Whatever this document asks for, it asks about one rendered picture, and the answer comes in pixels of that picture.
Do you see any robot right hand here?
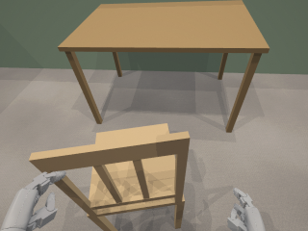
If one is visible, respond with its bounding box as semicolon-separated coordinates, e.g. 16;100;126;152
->
227;188;266;231

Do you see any robot left hand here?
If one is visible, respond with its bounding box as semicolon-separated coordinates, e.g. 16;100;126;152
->
0;170;66;231

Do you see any table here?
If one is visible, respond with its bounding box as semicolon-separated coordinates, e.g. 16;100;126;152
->
58;0;270;133

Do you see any chair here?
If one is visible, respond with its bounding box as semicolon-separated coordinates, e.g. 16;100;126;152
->
29;123;191;231

